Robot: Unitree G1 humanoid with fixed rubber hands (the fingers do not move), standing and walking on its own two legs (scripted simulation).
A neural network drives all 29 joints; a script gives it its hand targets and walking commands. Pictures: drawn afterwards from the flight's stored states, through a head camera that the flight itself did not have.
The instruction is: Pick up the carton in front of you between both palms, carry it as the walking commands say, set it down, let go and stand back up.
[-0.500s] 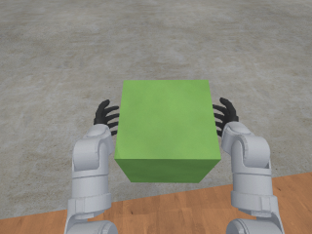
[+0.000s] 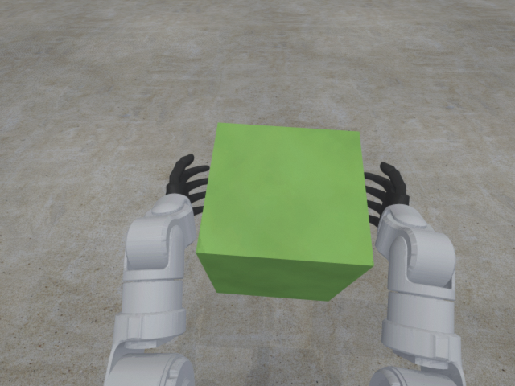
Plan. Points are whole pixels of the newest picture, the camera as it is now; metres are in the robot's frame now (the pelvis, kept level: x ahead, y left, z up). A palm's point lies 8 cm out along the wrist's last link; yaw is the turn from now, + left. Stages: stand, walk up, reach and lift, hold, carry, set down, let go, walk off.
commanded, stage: carry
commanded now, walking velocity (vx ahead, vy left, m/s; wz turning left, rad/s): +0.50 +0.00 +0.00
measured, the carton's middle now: (279, 222) +0.37 +0.03 +0.06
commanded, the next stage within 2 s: none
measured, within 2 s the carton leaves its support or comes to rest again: neither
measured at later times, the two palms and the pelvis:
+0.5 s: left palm (230, 122) +0.62 +0.15 +0.08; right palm (371, 129) +0.61 -0.15 +0.09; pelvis +0.28 +0.01 -0.02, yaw +1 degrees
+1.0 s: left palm (230, 64) +0.89 +0.20 +0.09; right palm (340, 67) +0.90 -0.11 +0.09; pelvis +0.56 +0.04 -0.03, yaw +1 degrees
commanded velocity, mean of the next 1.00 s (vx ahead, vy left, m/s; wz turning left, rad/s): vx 0.50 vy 0.00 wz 0.00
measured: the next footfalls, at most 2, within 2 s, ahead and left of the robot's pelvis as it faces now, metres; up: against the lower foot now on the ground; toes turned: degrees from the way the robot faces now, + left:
right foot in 0.52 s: +0.48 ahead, -0.06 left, -0.02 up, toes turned -4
left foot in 1.02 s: +0.71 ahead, +0.14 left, -0.02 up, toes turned +7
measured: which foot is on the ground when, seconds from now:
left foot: down 0.00-0.52, up 0.54-1.00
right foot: down 0.00-0.00, up 0.02-0.50, down 0.52-1.00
